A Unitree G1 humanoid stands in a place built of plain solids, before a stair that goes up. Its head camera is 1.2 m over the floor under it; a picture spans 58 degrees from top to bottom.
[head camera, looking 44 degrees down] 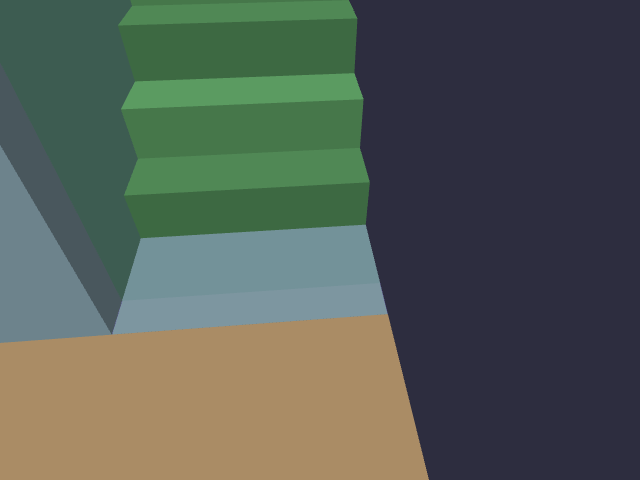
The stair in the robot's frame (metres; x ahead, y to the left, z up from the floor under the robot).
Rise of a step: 0.22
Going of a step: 0.24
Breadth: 0.91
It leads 5 degrees to the left of straight ahead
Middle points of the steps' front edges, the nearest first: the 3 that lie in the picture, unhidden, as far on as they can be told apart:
1.29 0.26 0.22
1.53 0.29 0.43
1.77 0.31 0.65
